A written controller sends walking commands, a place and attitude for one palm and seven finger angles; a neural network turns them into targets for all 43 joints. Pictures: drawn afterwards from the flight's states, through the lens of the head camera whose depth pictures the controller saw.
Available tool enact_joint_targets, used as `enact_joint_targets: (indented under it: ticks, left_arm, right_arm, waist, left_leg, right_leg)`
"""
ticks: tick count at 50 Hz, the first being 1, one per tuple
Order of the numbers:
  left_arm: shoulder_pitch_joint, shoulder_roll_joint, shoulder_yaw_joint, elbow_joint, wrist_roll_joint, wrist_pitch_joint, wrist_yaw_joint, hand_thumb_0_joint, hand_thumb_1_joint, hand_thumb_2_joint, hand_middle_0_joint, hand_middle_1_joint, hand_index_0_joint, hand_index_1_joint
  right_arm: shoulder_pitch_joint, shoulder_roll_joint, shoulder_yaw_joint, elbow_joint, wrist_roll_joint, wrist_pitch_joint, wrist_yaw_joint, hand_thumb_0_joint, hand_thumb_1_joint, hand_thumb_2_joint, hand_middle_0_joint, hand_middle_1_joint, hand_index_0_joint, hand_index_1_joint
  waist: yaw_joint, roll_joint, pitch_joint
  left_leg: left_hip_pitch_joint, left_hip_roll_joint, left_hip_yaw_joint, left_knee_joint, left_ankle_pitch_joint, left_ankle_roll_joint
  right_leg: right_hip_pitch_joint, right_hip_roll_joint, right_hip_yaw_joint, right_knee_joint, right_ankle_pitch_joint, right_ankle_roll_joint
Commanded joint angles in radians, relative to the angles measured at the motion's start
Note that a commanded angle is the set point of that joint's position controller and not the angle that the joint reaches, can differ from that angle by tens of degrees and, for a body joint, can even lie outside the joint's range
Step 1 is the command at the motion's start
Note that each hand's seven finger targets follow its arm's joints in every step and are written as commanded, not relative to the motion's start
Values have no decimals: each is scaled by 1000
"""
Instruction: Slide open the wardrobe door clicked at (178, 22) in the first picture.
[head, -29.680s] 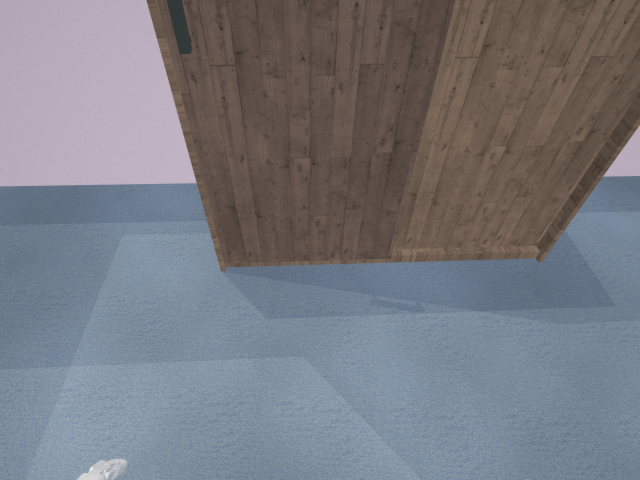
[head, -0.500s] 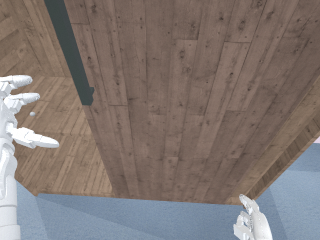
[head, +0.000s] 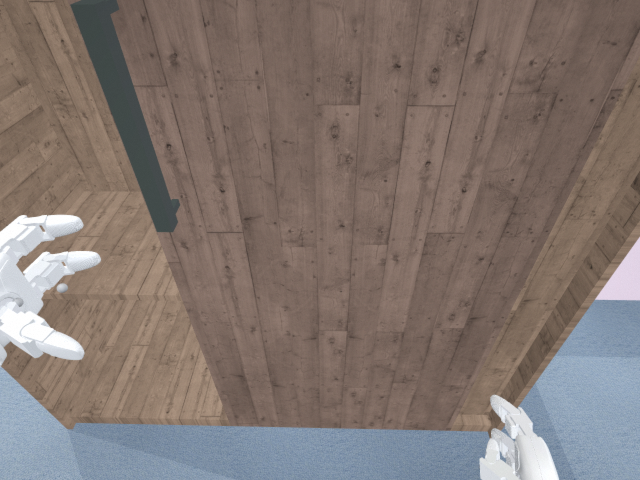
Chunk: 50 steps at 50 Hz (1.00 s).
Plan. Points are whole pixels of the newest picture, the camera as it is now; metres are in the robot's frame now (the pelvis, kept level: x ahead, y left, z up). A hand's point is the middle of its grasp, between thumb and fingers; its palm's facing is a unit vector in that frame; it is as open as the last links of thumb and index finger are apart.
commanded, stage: draw the hand back to the body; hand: left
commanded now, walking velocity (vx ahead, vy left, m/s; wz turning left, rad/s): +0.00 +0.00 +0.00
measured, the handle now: (142, 129) +0.45 +0.28 +0.26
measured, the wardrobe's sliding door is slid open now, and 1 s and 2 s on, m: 0.50 0.50 0.50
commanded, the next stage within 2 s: step back with the hand held close in 1.14 s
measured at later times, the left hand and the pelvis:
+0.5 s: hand (75, 306) +0.23 +0.29 +0.16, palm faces +0.48 -0.81 -0.34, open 11.5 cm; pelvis +0.02 +0.01 +0.01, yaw -1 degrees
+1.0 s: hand (89, 321) +0.22 +0.26 +0.16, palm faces +0.43 -0.82 -0.37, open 7.6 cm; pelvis +0.03 +0.00 +0.01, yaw -1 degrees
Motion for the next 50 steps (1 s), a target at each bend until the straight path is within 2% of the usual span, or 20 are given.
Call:
enact_joint_targets:
  ticks: [1, 3, 4, 5, 6, 7, 8, 10, 12, 17, 19, 21, 22, 28, 29, 31, 32, 38, 46, 50]
  left_arm:
    - [-288, 281, 56, -327, 0, -79, 11, 0, -441, 252, -246, -1086, -246, -1086]
    - [-287, 290, 74, -394, -4, -120, 20, 0, -369, 287, -244, -1044, -244, -1044]
    - [-266, 377, 94, -429, 177, -205, 232, 0, -332, 305, -242, -1023, -242, -1023]
    - [-146, 228, 17, -382, 187, -231, 318, 0, -296, 322, -241, -1001, -241, -1001]
    - [-105, 217, 23, -420, 201, -248, 365, 0, -260, 340, -240, -980, -240, -980]
    - [-43, 176, 6, -423, 217, -265, 398, 0, -224, 357, -239, -959, -239, -959]
    - [-10, 177, 16, -453, 225, -288, 426, 0, -188, 375, -237, -938, -237, -938]
    - [20, 159, 5, -505, 247, -328, 464, 0, -115, 410, -235, -895, -235, -895]
    - [53, 132, -16, -530, 262, -349, 491, 0, -43, 445, -232, -853, -232, -853]
    - [107, 84, -64, -553, 286, -369, 520, 0, 139, 533, -226, -746, -226, -746]
    - [136, 72, -74, -555, 294, -369, 522, 0, 211, 567, -224, -704, -224, -704]
    - [159, 92, -54, -562, 300, -369, 523, 0, 284, 603, -221, -661, -221, -661]
    - [171, 61, -82, -577, 299, -370, 521, 0, 320, 620, -220, -640, -220, -640]
    - [286, 76, -59, -663, 304, -371, 516, 0, 538, 725, -213, -512, -213, -512]
    - [317, 53, -72, -652, 300, -366, 512, 0, 574, 743, -211, -491, -211, -491]
    - [350, 72, -51, -659, 302, -361, 511, 0, 646, 777, -209, -449, -209, -449]
    - [370, 44, -74, -668, 301, -358, 508, 0, 682, 795, -207, -427, -207, -427]
    - [387, 37, -91, -724, 302, -347, 503, 0, 900, 900, -200, -300, -200, -300]
    - [354, 57, -73, -710, 302, -340, 513, 0, 900, 900, -200, -300, -200, -300]
    - [351, 36, -94, -704, 300, -341, 512, 0, 900, 900, -200, -300, -200, -300]
  right_arm:
    - [-187, -97, -39, -179, -3, -70, -17, 0, -900, -900, 200, 300, 200, 300]
    - [-181, -91, -37, -176, -9, -86, -23, 0, -900, -900, 200, 300, 200, 300]
    - [-166, -108, -56, -139, -63, -94, 2, 0, -900, -900, 200, 300, 200, 300]
    - [-170, -101, -55, -122, -67, -102, 8, 0, -900, -900, 200, 300, 200, 300]
    - [-167, -111, -62, -114, -68, -103, 12, 0, -900, -900, 200, 300, 200, 300]
    - [-169, -99, -63, -109, -69, -95, 12, 0, -900, -900, 200, 300, 200, 300]
    - [-165, -96, -66, -107, -70, -87, 15, 0, -900, -900, 200, 300, 200, 300]
    - [-162, -92, -72, -101, -73, -81, 21, 0, -900, -900, 200, 300, 200, 300]
    - [-158, -93, -77, -96, -76, -76, 22, 0, -900, -900, 200, 300, 200, 300]
    - [-161, -91, -85, -87, -81, -54, 22, 0, -900, -900, 200, 300, 200, 300]
    - [-166, -86, -84, -86, -82, -41, 24, 0, -900, -900, 200, 300, 200, 300]
    - [-170, -92, -87, -83, -87, -32, 25, 0, -900, -900, 200, 300, 200, 300]
    - [-172, -82, -85, -87, -85, -27, 27, 0, -900, -900, 200, 300, 200, 300]
    - [-172, -73, -85, -107, -94, -5, 43, 0, -900, -900, 200, 300, 200, 300]
    - [-171, -67, -85, -107, -94, 0, 44, 0, -900, -900, 200, 300, 200, 300]
    - [-169, -73, -90, -113, -97, 9, 46, 0, -900, -900, 200, 300, 200, 300]
    - [-166, -67, -89, -118, -95, 15, 48, 0, -900, -900, 200, 300, 200, 300]
    - [-165, -64, -89, -135, -98, 38, 51, 0, -900, -900, 200, 300, 200, 300]
    - [-174, -64, -88, -129, -100, 48, 36, 0, -900, -900, 200, 300, 200, 300]
    - [-178, -58, -84, -128, -100, 50, 37, 0, -900, -900, 200, 300, 200, 300]
  waist:
    - [-3, 33, -77]
    - [-1, 54, -106]
    - [18, 84, 25]
    - [1, 72, 59]
    - [14, 47, 34]
    - [7, 44, 36]
    - [13, 41, 8]
    - [15, 77, -44]
    - [13, 60, -74]
    - [7, -8, -35]
    - [11, -1, -26]
    - [20, -23, -23]
    - [15, -7, -9]
    - [33, 37, -45]
    - [29, 23, -30]
    - [34, -11, -32]
    - [28, -3, -22]
    - [25, 3, -28]
    - [25, 3, -16]
    - [22, 10, 2]
  left_leg:
    - [184, 9, -114, -45, 28, 7]
    - [209, 3, -117, -55, 40, 10]
    - [138, -6, -116, -65, -8, -3]
    - [135, 2, -120, -80, -51, -11]
    - [144, 7, -129, -94, -64, -13]
    - [156, 10, -116, -97, -67, -9]
    - [163, 9, -113, -103, -66, -7]
    - [196, 11, -109, -122, -58, -5]
    - [216, 15, -107, -141, -35, -1]
    - [231, 21, -106, -168, 22, 5]
    - [244, 19, -101, -168, 56, 6]
    - [246, 20, -101, -172, 84, 5]
    - [245, 20, -97, -171, 105, 4]
    - [271, 20, -91, -161, 227, -7]
    - [272, 21, -86, -159, 236, -6]
    - [265, 23, -83, -157, 264, -6]
    - [263, 25, -82, -154, 288, -7]
    - [276, 21, -75, -148, 298, -6]
    - [278, 13, -68, -156, 227, 0]
    - [274, 10, -68, -157, 207, 0]
  right_leg:
    - [-174, -40, 133, -132, 69, 46]
    - [-156, -33, 116, -125, 80, 38]
    - [-211, -52, 152, -211, 32, 18]
    - [-215, -68, 133, -205, -6, 8]
    - [-198, -64, 120, -197, 2, 5]
    - [-191, -66, 115, -192, 5, 6]
    - [-165, -67, 115, -189, 5, 8]
    - [-130, -61, 106, -172, 23, 8]
    - [-102, -53, 99, -160, 60, 10]
    - [-82, -44, 87, -159, 106, 14]
    - [-78, -44, 86, -161, 129, 14]
    - [-69, -40, 84, -172, 150, 14]
    - [-58, -43, 84, -164, 163, 12]
    - [-10, -43, 82, -159, 259, 10]
    - [-13, -43, 81, -160, 268, 13]
    - [0, -39, 79, -166, 297, 12]
    - [3, -42, 78, -156, 310, 14]
    - [-6, -40, 80, -165, 327, 18]
    - [-10, -41, 85, -191, 292, 19]
    - [-17, -44, 86, -195, 275, 21]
